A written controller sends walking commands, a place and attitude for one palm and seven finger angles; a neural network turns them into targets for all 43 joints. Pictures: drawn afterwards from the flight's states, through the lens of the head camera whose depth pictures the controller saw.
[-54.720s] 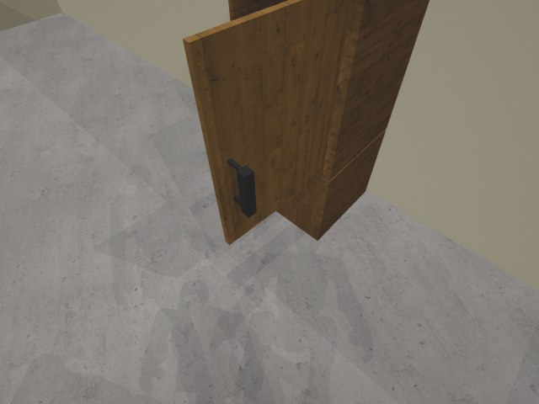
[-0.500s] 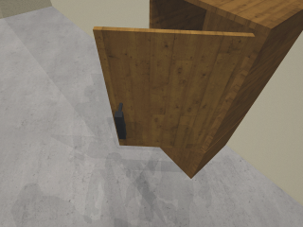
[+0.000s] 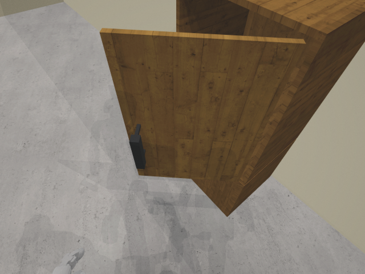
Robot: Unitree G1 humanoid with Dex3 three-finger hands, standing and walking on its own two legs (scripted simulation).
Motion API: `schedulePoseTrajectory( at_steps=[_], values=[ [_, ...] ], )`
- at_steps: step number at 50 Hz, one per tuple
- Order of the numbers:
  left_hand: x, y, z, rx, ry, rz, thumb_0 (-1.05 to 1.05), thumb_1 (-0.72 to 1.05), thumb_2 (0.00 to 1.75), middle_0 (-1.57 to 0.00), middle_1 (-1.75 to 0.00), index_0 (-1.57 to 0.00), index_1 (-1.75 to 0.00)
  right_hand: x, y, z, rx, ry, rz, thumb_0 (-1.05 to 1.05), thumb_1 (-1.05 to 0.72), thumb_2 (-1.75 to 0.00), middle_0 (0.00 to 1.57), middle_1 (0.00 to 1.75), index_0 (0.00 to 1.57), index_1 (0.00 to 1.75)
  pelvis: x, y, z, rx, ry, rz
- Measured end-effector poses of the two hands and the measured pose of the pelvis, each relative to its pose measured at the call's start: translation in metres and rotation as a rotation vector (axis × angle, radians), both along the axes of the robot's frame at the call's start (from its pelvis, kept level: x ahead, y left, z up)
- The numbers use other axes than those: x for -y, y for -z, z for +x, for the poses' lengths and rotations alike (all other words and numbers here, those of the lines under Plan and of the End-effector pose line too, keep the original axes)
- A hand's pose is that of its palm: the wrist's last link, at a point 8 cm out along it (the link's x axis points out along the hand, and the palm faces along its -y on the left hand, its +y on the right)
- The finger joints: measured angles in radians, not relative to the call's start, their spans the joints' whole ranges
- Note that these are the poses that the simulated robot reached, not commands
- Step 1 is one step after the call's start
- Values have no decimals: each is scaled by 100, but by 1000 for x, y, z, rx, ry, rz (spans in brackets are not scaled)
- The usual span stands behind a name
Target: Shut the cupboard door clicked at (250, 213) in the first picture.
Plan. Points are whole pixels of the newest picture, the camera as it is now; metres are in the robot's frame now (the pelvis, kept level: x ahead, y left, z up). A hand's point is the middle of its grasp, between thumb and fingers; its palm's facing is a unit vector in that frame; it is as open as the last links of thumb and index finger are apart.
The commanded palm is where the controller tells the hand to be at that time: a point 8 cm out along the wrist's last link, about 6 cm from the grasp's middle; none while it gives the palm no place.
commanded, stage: raise the hand and make a fist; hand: left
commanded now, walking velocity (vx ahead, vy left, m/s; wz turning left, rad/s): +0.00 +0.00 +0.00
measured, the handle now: (139, 146) +0.48 +0.16 -0.09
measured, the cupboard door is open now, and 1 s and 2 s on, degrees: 47 47 47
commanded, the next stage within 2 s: bring the fist close to the handle in 1.84 s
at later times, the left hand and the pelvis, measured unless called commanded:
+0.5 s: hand (97, 272) +0.14 +0.19 -0.07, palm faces +0.02 -1.00 -0.04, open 5.4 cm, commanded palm +0.12 +0.24 -0.07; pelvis -0.05 -0.03 -0.12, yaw +2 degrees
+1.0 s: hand (87, 260) +0.16 +0.22 -0.07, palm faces +0.01 -1.00 -0.01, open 3.3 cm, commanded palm +0.13 +0.26 -0.07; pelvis -0.05 +0.03 -0.11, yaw +1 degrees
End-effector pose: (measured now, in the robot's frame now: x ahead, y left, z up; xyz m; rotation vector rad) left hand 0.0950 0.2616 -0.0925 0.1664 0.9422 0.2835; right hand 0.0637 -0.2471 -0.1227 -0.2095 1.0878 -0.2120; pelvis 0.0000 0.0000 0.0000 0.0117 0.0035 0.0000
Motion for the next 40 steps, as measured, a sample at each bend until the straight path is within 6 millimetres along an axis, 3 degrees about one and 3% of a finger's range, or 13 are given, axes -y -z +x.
schedulePoseTrajectory(
  at_steps=[3, 6, 9, 12, 15, 18, 22, 28, 34, 40],
  values=[
    [4, -57, 44, 407, -3, 20, 2, 91, 89, -22, -31, -22, -32, 8, -4, 19, 188, -30, 9, 0, -90, -90, 20, 30, 20, 30, 7, 11, -1, -21, -44, 26],
    [12, -82, 67, 719, 44, -10, 1, 91, 89, -25, -34, -24, -35, 17, 3, 45, 322, -81, 22, 0, -90, -90, 20, 30, 20, 30, 14, 31, -5, -96, -56, 37],
    [23, -75, 66, 878, 168, -54, 1, 91, 89, -28, -39, -28, -39, 27, 10, 71, 421, -116, 16, 1, -90, -90, 21, 30, 20, 30, 22, 53, -16, -172, -28, 31],
    [31, -49, 50, 911, 295, -99, 1, 91, 89, -33, -44, -33, -44, 36, 15, 94, 520, -148, -2, 1, -90, -90, 20, 30, 20, 30, 30, 79, -27, -232, -17, 29],
    [27, -23, 27, 871, 274, -132, 1, 91, 89, -38, -49, -38, -50, 38, 21, 111, 587, -170, -20, 1, -90, -90, 20, 30, 20, 30, 35, 98, -36, -257, -20, 20],
    [20, -14, 9, 869, 203, -120, 1, 90, 89, -44, -55, -44, -55, 34, 29, 118, 607, -193, -29, 1, -90, -90, 20, 30, 20, 30, 36, 110, -42, -266, -31, 3],
    [18, -22, 7, 918, 222, -98, 2, 90, 90, -51, -63, -51, -63, 20, 43, 112, 575, -216, -24, 1, -90, -90, 20, 30, 19, 30, 34, 116, -50, -272, -42, -23],
    [20, -25, 33, 902, 315, -166, 2, 90, 90, -62, -75, -61, -75, -1, 59, 82, 486, -173, 13, 1, -90, -90, 20, 30, 20, 30, 26, 115, -57, -282, -38, -45],
    [9, -26, 44, 860, 286, -179, 2, 90, 90, -73, -87, -72, -87, -14, 60, 50, 418, -114, 23, 1, -90, -90, 21, 30, 20, 30, 9, 108, -55, -291, -22, -50],
    [3, -25, 42, 870, 280, -167, 2, 91, 90, -83, -99, -83, -99, -21, 57, 42, 385, -130, -10, 1, -90, -90, 21, 30, 20, 30, -8, 107, -52, -298, -19, -61]
  ],
)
